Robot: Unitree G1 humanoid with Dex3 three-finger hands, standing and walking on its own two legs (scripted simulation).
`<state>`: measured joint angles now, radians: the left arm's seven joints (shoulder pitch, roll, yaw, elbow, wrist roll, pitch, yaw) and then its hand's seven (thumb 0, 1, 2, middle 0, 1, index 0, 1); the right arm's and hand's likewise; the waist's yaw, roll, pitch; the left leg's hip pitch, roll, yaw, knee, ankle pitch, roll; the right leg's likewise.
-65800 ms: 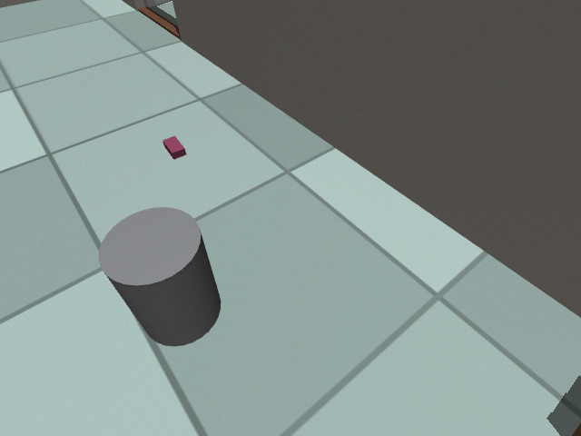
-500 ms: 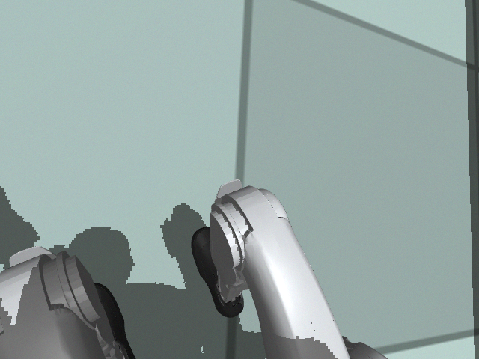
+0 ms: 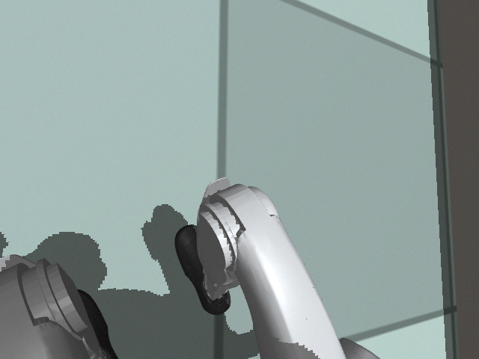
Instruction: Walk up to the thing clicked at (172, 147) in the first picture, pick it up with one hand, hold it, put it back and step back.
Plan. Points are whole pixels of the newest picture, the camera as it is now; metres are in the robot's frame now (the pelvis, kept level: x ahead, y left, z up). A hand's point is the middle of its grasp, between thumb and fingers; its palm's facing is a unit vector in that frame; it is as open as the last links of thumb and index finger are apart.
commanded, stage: rest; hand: left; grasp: from above
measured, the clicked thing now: out of the picture +0.46 +0.35 -0.27
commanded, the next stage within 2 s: open in 0.38 s
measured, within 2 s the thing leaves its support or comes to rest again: rests again in 0.62 s
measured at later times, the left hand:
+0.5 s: hand out of the picture +0.43 +0.35 -0.25, palm faces -0.01 -0.46 -0.89, open 10.1 cm
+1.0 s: hand out of the picture +0.43 +0.36 -0.24, palm faces -0.02 -0.45 -0.89, open 11.7 cm
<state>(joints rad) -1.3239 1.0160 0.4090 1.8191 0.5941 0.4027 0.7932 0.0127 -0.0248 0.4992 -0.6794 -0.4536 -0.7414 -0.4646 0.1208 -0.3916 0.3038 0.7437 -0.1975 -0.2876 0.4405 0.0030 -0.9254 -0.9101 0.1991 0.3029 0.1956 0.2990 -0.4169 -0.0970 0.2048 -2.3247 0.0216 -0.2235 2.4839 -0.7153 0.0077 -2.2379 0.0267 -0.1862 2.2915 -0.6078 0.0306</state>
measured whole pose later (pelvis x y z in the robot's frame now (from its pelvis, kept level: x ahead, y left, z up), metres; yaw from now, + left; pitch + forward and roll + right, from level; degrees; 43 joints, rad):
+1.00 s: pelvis +0.00 +0.00 +0.00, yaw -1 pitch +28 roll -16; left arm -1.30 1.07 0.36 1.81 0.56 0.39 0.79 0.00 -0.13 0.71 -0.44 -0.64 -0.42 -0.67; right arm 0.13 -0.41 0.36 0.70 -0.19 -0.31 0.44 0.00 -0.91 -0.91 0.20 0.30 0.20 0.30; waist -0.43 -0.13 0.24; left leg -2.31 0.02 -0.26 2.50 -0.72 0.01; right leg -2.21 0.04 -0.21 2.28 -0.60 0.04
